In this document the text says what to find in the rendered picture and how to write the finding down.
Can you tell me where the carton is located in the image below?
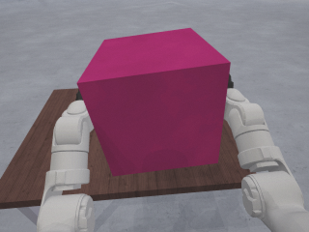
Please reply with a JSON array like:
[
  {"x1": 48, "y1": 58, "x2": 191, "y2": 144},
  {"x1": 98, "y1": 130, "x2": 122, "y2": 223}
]
[{"x1": 76, "y1": 28, "x2": 231, "y2": 177}]

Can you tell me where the left robot upper arm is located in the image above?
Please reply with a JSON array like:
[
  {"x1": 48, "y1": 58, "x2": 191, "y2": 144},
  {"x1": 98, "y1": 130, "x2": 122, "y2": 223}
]
[{"x1": 38, "y1": 193, "x2": 96, "y2": 232}]

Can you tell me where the left robot hand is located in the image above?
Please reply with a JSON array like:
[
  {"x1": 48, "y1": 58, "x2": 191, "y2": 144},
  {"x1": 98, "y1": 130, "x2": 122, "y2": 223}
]
[{"x1": 75, "y1": 89, "x2": 83, "y2": 101}]

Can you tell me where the table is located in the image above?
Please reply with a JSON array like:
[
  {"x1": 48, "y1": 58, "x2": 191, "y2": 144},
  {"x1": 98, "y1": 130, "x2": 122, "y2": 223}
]
[{"x1": 0, "y1": 88, "x2": 256, "y2": 225}]

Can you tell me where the left robot forearm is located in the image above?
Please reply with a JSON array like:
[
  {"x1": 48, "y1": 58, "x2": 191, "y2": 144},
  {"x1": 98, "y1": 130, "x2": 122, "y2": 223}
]
[{"x1": 37, "y1": 100, "x2": 94, "y2": 232}]

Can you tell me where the right robot forearm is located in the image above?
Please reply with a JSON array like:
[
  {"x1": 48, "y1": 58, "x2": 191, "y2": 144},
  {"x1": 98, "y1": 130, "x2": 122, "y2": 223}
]
[{"x1": 223, "y1": 88, "x2": 304, "y2": 207}]

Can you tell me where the right robot hand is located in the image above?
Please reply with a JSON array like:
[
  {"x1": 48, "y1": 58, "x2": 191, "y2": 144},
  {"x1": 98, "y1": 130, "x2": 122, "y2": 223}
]
[{"x1": 227, "y1": 75, "x2": 234, "y2": 89}]

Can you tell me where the right robot upper arm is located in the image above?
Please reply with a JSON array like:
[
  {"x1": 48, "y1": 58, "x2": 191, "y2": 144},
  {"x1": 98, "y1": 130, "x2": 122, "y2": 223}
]
[{"x1": 241, "y1": 170, "x2": 309, "y2": 232}]

